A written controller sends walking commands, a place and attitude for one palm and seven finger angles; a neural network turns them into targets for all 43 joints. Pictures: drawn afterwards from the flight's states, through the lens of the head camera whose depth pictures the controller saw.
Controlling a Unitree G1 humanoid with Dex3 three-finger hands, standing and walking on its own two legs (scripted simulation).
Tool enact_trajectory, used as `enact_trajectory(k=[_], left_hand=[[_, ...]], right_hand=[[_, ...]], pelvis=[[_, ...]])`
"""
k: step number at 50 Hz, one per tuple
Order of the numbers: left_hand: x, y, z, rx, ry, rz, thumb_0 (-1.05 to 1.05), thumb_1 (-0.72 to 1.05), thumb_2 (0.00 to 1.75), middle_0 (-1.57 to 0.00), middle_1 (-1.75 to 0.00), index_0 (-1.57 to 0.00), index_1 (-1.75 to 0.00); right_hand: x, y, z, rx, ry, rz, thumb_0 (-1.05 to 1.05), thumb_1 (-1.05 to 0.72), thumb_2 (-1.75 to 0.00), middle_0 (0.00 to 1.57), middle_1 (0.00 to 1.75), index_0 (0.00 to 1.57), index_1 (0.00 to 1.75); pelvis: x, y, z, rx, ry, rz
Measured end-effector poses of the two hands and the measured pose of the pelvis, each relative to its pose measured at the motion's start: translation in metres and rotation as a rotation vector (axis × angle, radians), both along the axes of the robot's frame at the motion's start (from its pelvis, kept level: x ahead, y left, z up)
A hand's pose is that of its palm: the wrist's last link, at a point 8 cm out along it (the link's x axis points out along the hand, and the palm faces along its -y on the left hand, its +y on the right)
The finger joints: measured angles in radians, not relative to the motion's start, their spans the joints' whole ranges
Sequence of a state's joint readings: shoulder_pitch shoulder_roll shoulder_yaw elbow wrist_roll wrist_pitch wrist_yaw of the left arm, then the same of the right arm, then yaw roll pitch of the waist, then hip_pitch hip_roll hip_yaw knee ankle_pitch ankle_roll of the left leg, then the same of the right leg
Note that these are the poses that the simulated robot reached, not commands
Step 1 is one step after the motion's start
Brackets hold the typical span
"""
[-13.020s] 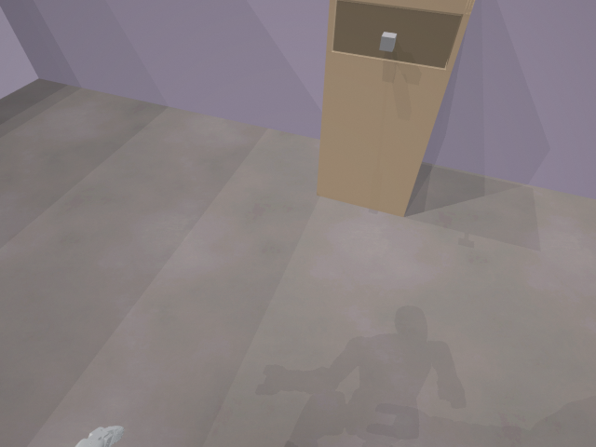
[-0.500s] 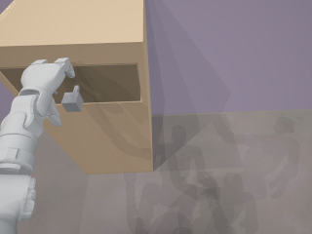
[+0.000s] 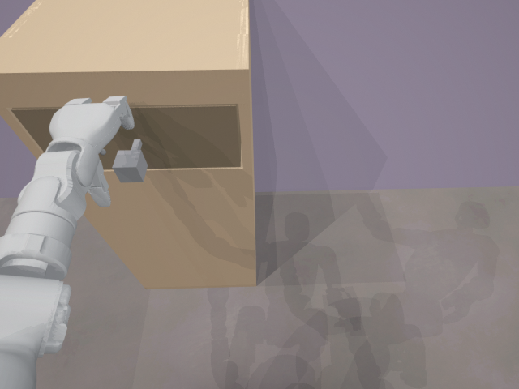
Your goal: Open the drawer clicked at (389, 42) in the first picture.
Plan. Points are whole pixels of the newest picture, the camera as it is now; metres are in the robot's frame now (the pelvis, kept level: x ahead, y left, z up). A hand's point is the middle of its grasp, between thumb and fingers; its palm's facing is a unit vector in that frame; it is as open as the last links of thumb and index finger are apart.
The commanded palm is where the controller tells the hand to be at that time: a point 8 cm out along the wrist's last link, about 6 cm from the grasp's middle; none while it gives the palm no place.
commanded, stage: move the hooked fingers above the handle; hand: left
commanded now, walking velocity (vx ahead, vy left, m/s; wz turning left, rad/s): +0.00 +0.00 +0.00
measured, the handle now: (133, 157) +0.51 +0.24 +0.04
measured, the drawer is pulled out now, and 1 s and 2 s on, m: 0.00 0.00 0.00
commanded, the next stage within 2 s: none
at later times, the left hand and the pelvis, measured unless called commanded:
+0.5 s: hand (103, 161) +0.44 +0.25 +0.10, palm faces -0.12 -0.02 -0.99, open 13.8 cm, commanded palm +0.44 +0.25 +0.17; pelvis +0.00 -0.01 +0.00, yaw +0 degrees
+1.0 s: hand (116, 159) +0.45 +0.24 +0.09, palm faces -0.13 -0.04 -0.99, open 13.7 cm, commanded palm +0.45 +0.25 +0.17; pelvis +0.01 -0.01 +0.00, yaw +0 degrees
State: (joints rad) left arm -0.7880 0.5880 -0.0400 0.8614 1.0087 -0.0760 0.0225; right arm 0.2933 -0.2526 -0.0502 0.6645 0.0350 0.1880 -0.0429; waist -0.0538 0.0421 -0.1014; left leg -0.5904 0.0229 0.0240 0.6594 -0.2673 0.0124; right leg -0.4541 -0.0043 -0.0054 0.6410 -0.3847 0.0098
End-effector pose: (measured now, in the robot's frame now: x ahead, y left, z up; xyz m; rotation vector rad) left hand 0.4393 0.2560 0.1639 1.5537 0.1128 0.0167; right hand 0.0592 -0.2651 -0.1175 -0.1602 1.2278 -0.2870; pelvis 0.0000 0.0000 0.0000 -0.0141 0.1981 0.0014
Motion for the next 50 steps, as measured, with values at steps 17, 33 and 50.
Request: enact_trajectory(k=[17, 33, 50], left_hand=[[0.001, -0.001, 0.011, 0.008, -0.069, 0.038, 0.0, -0.48, 0.3, -0.32, -1.2, -0.32, -1.2], [-0.001, -0.02, 0.003, -0.033, -0.064, -0.115, 0.0, -0.49, 0.3, -0.32, -1.2, -0.33, -1.2], [0.001, -0.014, -0.014, -0.027, 0.069, -0.067, 0.0, -0.48, 0.3, -0.32, -1.2, -0.34, -1.22]], right_hand=[[-0.021, -0.011, -0.006, 0.011, 0.046, -0.044, 0.01, -0.9, -0.9, 0.21, 0.3, 0.2, 0.3], [0.008, -0.022, 0.005, -0.056, -0.015, -0.001, 0.0, -0.9, -0.9, 0.21, 0.3, 0.2, 0.3], [-0.013, -0.006, -0.002, -0.003, 0.046, -0.04, 0.01, -0.9, -0.9, 0.21, 0.3, 0.2, 0.3]], pelvis=[[0.003, -0.008, 0.0, 0.005, 0.005, -0.017], [0.001, -0.01, -0.001, 0.0, 0.003, 0.01], [0.009, -0.005, 0.001, 0.005, -0.003, -0.008]])
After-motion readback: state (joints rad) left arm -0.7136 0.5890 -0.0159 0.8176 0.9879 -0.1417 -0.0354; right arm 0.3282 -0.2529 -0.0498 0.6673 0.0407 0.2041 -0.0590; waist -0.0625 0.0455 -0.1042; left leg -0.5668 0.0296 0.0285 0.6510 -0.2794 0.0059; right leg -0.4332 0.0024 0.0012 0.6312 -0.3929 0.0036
